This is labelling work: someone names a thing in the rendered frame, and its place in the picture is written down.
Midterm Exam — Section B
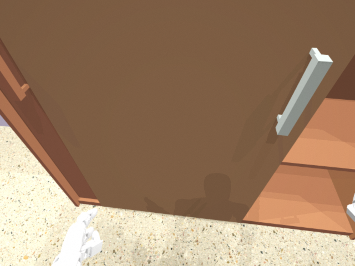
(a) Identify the wardrobe door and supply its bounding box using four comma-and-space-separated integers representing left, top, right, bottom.
0, 38, 97, 200
0, 0, 355, 223

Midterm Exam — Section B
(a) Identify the handle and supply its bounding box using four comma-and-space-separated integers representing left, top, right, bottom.
276, 48, 333, 136
0, 55, 26, 101

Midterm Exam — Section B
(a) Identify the robot left forearm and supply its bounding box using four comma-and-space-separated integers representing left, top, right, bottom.
51, 250, 82, 266

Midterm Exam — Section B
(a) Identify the robot left hand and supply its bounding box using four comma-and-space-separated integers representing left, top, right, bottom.
61, 208, 103, 261

